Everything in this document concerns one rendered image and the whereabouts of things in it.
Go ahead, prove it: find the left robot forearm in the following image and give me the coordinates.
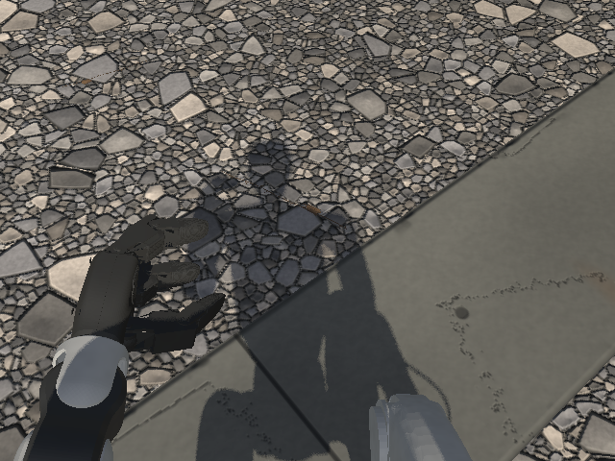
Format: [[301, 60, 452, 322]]
[[13, 335, 129, 461]]

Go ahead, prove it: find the robot left hand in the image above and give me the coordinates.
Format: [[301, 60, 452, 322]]
[[71, 214, 226, 354]]

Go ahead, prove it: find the right robot thigh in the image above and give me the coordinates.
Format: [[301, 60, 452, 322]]
[[369, 395, 473, 461]]

